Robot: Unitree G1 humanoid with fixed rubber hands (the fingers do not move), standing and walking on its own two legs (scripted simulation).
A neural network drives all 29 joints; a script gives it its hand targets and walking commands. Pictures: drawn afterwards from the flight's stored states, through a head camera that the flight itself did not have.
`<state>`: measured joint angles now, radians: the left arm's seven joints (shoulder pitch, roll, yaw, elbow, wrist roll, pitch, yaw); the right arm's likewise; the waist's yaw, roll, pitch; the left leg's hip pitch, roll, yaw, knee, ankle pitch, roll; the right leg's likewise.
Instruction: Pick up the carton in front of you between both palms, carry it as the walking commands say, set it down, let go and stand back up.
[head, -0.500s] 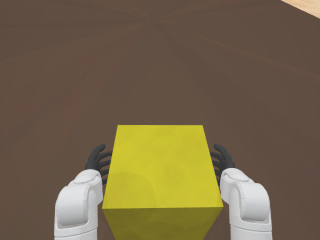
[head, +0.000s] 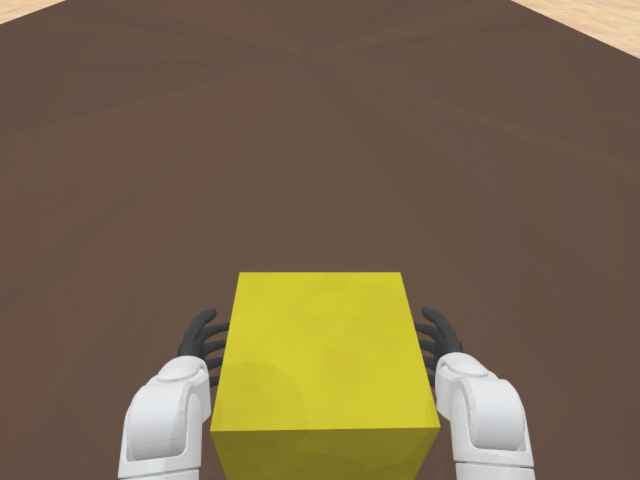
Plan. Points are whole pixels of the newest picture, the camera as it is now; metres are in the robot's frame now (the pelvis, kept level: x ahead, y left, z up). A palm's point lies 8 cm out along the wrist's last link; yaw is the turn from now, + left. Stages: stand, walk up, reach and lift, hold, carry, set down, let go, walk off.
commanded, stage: carry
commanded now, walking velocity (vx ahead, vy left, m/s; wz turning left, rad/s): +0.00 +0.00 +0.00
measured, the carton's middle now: (320, 393) +0.27 +0.00 -0.01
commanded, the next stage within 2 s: hold in 0.88 s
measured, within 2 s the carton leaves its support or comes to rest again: neither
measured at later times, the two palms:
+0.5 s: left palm (201, 377) +0.27 +0.15 +0.04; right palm (440, 374) +0.27 -0.15 +0.03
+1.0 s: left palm (202, 384) +0.26 +0.14 +0.04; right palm (448, 380) +0.26 -0.16 +0.04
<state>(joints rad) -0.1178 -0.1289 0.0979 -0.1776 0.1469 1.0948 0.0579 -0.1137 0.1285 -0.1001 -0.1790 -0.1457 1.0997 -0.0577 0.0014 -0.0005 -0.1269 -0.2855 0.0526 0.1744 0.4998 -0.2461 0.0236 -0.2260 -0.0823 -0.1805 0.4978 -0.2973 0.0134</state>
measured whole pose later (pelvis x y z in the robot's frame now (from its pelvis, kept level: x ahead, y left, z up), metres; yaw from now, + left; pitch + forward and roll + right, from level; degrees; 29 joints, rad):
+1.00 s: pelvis -0.02 -0.01 +0.01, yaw +0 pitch -4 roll +0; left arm -0.18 -0.14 0.15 0.12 0.23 0.74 0.01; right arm -0.18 0.14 -0.15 0.12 -0.24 0.73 -0.01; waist 0.00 -0.01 0.03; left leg -0.16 0.02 0.09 0.39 -0.17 0.01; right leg -0.11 -0.02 -0.05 0.41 -0.23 0.00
